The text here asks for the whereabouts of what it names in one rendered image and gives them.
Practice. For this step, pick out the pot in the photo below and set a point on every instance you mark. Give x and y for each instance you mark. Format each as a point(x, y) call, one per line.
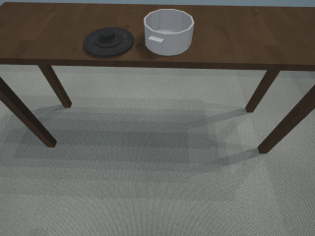
point(168, 32)

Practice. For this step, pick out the table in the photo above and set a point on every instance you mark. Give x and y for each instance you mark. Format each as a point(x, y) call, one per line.
point(263, 38)

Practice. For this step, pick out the lid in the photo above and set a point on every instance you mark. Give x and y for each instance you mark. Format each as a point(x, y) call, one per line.
point(123, 40)

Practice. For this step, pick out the knob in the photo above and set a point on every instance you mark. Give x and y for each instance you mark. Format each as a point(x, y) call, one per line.
point(107, 34)

